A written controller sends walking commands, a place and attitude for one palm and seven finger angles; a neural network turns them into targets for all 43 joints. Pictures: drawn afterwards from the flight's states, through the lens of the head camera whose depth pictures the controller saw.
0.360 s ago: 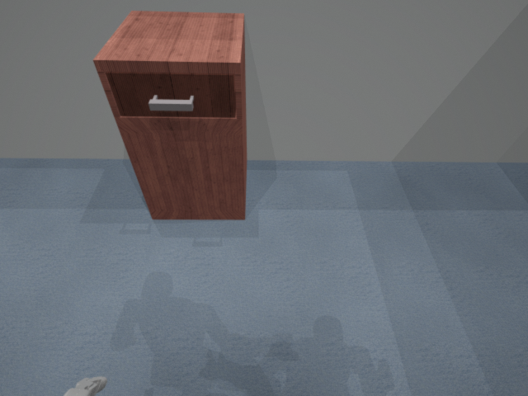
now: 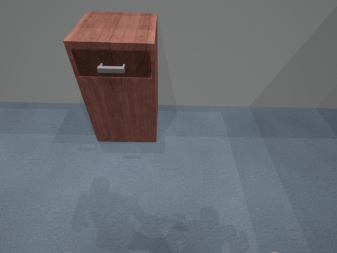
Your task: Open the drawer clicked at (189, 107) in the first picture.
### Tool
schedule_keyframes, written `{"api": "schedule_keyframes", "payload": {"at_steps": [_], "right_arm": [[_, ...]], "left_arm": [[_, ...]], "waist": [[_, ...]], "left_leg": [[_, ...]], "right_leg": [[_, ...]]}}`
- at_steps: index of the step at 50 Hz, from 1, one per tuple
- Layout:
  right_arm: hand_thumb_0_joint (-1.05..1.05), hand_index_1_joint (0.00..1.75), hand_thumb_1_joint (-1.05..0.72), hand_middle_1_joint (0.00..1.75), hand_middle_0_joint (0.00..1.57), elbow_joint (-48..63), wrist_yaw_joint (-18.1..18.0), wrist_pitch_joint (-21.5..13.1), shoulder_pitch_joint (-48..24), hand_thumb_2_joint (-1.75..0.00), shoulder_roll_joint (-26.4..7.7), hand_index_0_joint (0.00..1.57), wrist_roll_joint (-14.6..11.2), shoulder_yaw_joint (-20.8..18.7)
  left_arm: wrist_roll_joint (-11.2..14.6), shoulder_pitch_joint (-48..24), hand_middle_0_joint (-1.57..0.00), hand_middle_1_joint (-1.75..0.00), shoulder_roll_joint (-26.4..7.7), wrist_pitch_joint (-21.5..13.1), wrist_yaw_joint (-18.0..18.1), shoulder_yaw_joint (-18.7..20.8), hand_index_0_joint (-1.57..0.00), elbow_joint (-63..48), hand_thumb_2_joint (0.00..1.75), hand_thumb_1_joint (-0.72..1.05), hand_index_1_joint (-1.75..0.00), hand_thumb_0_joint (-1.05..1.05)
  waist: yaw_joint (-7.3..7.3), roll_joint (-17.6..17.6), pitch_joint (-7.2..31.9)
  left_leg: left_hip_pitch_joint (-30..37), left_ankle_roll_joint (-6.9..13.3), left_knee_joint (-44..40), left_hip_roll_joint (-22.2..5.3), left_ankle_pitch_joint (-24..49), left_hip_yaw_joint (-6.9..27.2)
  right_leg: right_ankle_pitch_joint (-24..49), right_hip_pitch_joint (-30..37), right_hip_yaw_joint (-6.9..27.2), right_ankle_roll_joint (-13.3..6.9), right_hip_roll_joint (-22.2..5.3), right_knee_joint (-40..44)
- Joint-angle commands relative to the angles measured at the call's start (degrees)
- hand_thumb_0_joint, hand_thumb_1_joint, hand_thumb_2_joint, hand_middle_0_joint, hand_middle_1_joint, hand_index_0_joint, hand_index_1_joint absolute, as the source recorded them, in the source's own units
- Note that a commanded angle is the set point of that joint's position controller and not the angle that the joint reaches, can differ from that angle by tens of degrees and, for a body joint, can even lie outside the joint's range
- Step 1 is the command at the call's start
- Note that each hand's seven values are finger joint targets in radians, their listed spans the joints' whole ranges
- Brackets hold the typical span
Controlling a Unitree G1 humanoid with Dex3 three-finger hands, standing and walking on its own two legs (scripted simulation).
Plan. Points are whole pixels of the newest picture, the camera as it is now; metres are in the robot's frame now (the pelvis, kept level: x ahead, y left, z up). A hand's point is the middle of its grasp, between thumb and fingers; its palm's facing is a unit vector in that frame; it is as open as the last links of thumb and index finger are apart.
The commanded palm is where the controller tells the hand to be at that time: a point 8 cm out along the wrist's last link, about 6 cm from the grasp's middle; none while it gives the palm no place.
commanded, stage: stand and wait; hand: left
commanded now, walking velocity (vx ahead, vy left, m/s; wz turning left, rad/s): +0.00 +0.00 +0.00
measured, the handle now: (111, 67) +0.99 +0.37 -0.10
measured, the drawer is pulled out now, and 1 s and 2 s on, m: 0.00 0.00 0.00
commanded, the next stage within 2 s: look at it before walking up in 0.46 s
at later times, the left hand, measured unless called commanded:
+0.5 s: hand out of the picture +0.05 +0.24 -0.15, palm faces -0.02 -0.94 -0.34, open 7.4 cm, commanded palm none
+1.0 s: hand out of the picture +0.06 +0.23 -0.15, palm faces -0.02 -0.94 -0.33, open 7.4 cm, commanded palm none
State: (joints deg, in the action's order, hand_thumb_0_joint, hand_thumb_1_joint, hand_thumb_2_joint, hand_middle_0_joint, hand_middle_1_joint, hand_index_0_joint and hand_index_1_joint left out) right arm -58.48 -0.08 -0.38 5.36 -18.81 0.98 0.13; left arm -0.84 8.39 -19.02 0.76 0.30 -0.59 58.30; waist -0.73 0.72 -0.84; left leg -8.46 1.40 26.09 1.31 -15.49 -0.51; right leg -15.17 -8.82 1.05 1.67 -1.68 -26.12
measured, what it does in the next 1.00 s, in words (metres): stands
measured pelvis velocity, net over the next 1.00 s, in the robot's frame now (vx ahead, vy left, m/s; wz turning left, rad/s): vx -0.01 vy -0.02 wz -0.01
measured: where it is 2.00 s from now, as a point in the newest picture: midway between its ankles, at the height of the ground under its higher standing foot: outside the picture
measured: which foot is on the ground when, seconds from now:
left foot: down 0.00-1.00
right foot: down 0.00-1.00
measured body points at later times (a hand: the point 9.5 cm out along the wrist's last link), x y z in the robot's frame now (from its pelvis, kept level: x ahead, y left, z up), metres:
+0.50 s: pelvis -0.02 -0.01 +0.00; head -0.02 -0.01 +0.45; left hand +0.06 +0.29 -0.13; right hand +0.05 -0.31 -0.13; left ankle -0.01 +0.10 -0.74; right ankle -0.01 -0.14 -0.74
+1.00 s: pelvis -0.01 -0.02 +0.01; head -0.01 -0.01 +0.46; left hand +0.06 +0.28 -0.13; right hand +0.07 -0.31 -0.13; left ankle -0.01 +0.10 -0.74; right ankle -0.01 -0.14 -0.74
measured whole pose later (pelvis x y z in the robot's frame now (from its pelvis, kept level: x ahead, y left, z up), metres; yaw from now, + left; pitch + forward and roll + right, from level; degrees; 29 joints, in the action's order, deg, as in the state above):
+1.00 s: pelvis -0.01 -0.02 +0.01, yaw +0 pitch -2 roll +0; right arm -64.0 0.0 -0.5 6.7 -19.5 0.6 0.2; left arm -0.8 8.0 -19.3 0.0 0.2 -0.4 62.6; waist -0.2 0.3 -1.4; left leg -7.6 0.0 21.8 -0.1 -12.2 -0.3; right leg -11.9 -8.1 0.8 0.4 -0.3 -22.0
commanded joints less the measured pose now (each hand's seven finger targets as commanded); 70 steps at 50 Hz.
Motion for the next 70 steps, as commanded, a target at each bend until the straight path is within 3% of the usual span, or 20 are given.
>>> {"api": "schedule_keyframes", "payload": {"at_steps": [1, 25, 34, 42, 60, 62, 64, 67, 69, 70], "right_arm": [[0.00, 0.30, -0.90, 0.30, 0.20, 3.11, -0.76, -1.57, -3.31, -0.90, -12.19, 0.20, -0.31, -2.78], [0.00, 0.30, -0.90, 0.30, 0.20, -1.73, -0.41, -1.40, -1.21, -0.90, -12.59, 0.20, -0.47, -2.33], [0.00, 0.30, -0.90, 0.30, 0.20, -1.93, -0.41, -1.49, -1.16, -0.90, -12.42, 0.20, -0.51, -2.29], [0.00, 0.30, -0.90, 0.30, 0.20, -1.86, -0.53, -1.57, -1.20, -0.90, -12.39, 0.20, -0.61, -2.27], [0.00, 0.30, -0.90, 0.30, 0.20, -1.64, -0.56, -1.44, -2.15, -0.90, -12.75, 0.20, -0.58, -2.17], [0.00, 0.30, -0.90, 0.30, 0.20, -1.22, -0.35, -0.86, -1.39, -0.90, -10.45, 0.20, -0.53, -1.84], [0.00, 0.30, -0.90, 0.30, 0.20, -1.08, -0.18, 0.13, 0.40, -0.90, -6.28, 0.20, -0.36, -1.07], [0.00, 0.30, -0.90, 0.30, 0.20, 0.81, 0.02, 1.13, 1.32, -0.90, -6.28, 0.20, -0.28, -1.65], [0.00, 0.30, -0.90, 0.30, 0.20, 2.30, 0.11, 1.62, 1.79, -0.90, -5.69, 0.20, -0.38, -2.19], [0.00, 0.30, -0.90, 0.30, 0.20, 3.21, 0.08, 1.97, 1.81, -0.90, -5.24, 0.20, -0.44, -2.57]], "left_arm": [[0.19, -3.04, -0.20, -0.30, -11.98, -1.90, 0.49, 2.65, -0.20, -3.64, 0.90, 0.90, -0.30, 0.00], [0.20, -2.87, -0.20, -0.30, -12.31, -2.09, 0.35, 2.38, -0.20, 0.11, 0.90, 0.90, -0.30, 0.00], [0.16, -2.84, -0.20, -0.30, -12.26, -2.27, 0.35, 2.43, -0.20, 0.04, 0.90, 0.90, -0.30, 0.00], [0.19, -2.77, -0.20, -0.30, -12.24, -2.49, 0.44, 2.51, -0.20, 0.16, 0.90, 0.90, -0.30, 0.00], [0.18, -2.99, -0.20, -0.30, -12.53, -2.34, 0.44, 2.62, -0.20, 0.31, 0.90, 0.90, -0.30, 0.00], [0.21, -2.08, -0.20, -0.30, -10.56, -1.64, 0.67, 2.64, -0.20, 0.08, 0.90, 0.90, -0.30, 0.00], [0.30, 0.53, -0.20, -0.30, -6.77, -0.43, 1.10, 2.03, -0.20, 0.12, 0.90, 0.90, -0.30, 0.00], [0.12, 2.01, -0.20, -0.30, -7.48, 0.31, 1.37, 2.78, -0.20, -1.40, 0.90, 0.90, -0.30, 0.00], [-0.01, 3.45, -0.20, -0.30, -9.02, 0.39, 1.57, 3.71, -0.20, -2.81, 0.90, 0.90, -0.30, 0.00], [-0.12, 4.30, -0.20, -0.30, -9.98, 0.38, 1.69, 4.16, -0.20, -3.48, 0.90, 0.90, -0.30, 0.00]], "waist": [[0.80, -0.71, 3.34], [0.73, -0.24, 0.38], [0.69, 0.14, 0.89], [0.89, -0.03, 3.42], [0.78, -0.81, 1.47], [0.59, -1.04, 1.14], [0.20, -1.18, 0.88], [-0.16, 0.28, 1.55], [-0.74, 5.14, 3.11], [-1.06, 8.63, 3.08]], "left_leg": [[0.46, 1.14, -5.30, -7.32, 13.14, 5.68], [-1.20, 0.51, -8.73, -7.61, 5.05, 6.58], [-0.67, 0.41, -8.40, -7.69, 6.66, 6.49], [1.18, 0.27, -7.56, -8.09, 11.20, 5.99], [1.04, 0.19, -8.51, -8.05, 11.85, 6.24], [-1.08, 0.13, -6.97, -7.94, 13.21, 6.56], [-3.98, -0.25, -4.96, -7.60, 13.73, 6.64], [-8.42, -0.21, -0.43, -6.49, 14.04, 7.13], [-11.62, -0.87, 6.73, -3.99, 11.96, 5.02], [-12.82, -1.56, 12.85, -2.35, 5.16, 2.62]], "right_leg": [[11.97, 0.46, 3.70, -3.03, -5.00, 3.87], [3.19, -1.43, 5.50, -3.12, -4.99, 8.03], [4.61, -1.39, 5.68, -3.16, -5.15, 8.15], [10.88, 0.59, 5.17, -3.27, -5.27, 7.21], [11.30, 0.96, 4.44, -2.96, -5.40, 7.84], [11.23, 1.06, 3.11, -2.36, -5.60, 5.73], [10.85, 0.82, 2.05, -1.38, -6.09, 3.61], [11.44, 1.48, 2.21, -1.91, -7.92, 1.65], [13.14, 3.01, 4.65, -4.46, -12.45, 2.67], [14.82, 2.51, 7.13, -7.08, -16.33, 4.62]]}}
